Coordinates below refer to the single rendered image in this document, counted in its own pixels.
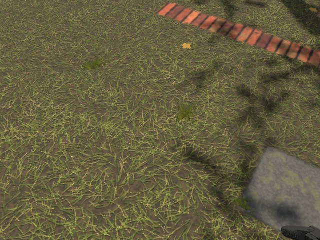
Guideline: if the right robot hand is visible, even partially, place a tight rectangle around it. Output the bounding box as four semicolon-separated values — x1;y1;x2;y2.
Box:
281;225;320;240

